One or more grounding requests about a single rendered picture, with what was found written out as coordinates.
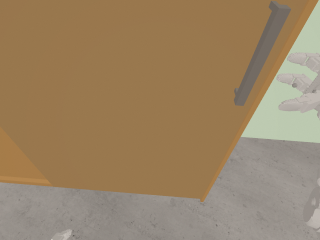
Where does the handle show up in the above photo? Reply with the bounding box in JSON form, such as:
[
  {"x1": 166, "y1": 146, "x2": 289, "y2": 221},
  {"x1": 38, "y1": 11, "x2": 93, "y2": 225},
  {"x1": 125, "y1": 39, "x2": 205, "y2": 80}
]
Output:
[{"x1": 234, "y1": 1, "x2": 291, "y2": 106}]

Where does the left robot hand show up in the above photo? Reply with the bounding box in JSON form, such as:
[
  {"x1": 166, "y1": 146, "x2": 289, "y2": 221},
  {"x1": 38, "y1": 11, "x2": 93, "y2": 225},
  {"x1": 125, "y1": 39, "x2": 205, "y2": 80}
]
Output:
[{"x1": 51, "y1": 229, "x2": 72, "y2": 240}]

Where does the wardrobe door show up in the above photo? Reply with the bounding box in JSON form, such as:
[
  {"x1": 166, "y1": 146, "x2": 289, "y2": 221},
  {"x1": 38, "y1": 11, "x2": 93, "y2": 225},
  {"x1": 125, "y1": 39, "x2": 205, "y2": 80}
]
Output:
[
  {"x1": 0, "y1": 0, "x2": 307, "y2": 199},
  {"x1": 0, "y1": 127, "x2": 46, "y2": 180}
]

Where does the right robot hand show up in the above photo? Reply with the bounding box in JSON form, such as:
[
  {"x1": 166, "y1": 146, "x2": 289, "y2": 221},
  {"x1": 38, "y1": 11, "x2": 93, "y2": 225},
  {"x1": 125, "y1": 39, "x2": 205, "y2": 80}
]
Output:
[{"x1": 276, "y1": 52, "x2": 320, "y2": 113}]

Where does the robot right upper arm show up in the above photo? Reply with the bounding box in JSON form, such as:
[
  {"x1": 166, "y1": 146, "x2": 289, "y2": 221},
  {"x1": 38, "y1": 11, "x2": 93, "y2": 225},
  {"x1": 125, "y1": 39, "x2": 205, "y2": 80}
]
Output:
[{"x1": 303, "y1": 186, "x2": 320, "y2": 240}]

